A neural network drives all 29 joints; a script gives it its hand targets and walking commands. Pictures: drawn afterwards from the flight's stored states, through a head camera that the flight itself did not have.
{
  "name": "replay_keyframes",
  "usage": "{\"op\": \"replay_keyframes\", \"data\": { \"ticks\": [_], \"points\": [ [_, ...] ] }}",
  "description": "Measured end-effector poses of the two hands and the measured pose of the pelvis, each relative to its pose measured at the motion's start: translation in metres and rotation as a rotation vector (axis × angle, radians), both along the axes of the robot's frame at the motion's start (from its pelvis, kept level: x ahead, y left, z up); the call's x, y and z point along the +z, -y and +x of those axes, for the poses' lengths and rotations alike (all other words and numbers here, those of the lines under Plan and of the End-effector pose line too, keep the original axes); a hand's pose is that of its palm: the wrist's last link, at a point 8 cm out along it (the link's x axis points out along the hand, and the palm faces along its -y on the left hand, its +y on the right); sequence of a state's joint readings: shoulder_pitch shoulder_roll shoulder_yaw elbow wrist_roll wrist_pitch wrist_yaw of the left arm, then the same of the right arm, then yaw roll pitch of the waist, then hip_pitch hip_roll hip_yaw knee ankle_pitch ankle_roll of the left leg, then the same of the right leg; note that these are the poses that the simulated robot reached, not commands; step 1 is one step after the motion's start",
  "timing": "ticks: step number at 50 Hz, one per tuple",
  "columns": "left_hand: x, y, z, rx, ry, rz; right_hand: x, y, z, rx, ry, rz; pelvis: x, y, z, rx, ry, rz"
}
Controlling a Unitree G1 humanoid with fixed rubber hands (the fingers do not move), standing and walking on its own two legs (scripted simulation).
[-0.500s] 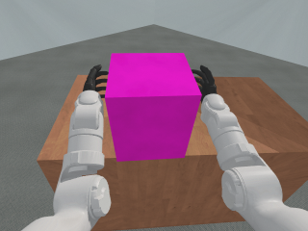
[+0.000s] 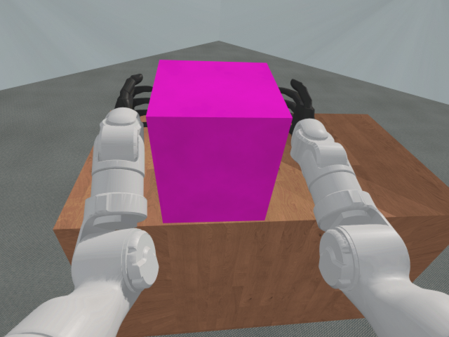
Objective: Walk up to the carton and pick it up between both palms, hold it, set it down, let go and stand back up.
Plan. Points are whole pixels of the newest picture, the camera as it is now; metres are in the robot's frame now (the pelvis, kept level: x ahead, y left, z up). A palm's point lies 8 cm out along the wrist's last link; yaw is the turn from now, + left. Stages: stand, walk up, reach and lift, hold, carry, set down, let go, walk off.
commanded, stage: reach and lift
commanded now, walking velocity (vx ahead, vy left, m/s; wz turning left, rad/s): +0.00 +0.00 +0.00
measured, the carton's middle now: (214, 143) +0.43 +0.01 +0.18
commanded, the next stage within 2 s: hold in 0.98 s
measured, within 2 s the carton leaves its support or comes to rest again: neither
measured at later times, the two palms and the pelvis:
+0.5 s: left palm (130, 106) +0.40 +0.16 +0.27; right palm (305, 108) +0.40 -0.15 +0.27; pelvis +0.02 +0.01 +0.00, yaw -1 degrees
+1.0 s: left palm (130, 92) +0.40 +0.15 +0.29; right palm (314, 90) +0.39 -0.15 +0.31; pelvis +0.02 -0.01 +0.00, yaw -1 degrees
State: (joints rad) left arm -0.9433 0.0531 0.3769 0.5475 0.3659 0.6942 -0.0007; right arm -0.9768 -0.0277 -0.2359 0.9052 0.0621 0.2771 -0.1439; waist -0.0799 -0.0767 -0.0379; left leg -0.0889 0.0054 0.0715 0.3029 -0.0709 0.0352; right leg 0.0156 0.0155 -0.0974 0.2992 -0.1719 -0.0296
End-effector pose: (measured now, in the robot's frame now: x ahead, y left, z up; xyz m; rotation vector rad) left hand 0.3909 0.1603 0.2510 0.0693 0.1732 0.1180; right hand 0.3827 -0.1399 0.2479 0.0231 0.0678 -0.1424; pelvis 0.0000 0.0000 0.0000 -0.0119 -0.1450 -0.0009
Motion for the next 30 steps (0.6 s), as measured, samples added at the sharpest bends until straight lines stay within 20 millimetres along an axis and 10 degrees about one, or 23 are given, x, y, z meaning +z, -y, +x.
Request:
{"op": "replay_keyframes", "data": {
  "ticks": [30],
  "points": [
    [0.018,0.010,0.009,-0.005,0.025,-0.003,0.031,0.010,0.011,0.004,0.018,0.005,0.000,-0.003,0.026,-0.016,-0.005,-0.003]
  ]
}}
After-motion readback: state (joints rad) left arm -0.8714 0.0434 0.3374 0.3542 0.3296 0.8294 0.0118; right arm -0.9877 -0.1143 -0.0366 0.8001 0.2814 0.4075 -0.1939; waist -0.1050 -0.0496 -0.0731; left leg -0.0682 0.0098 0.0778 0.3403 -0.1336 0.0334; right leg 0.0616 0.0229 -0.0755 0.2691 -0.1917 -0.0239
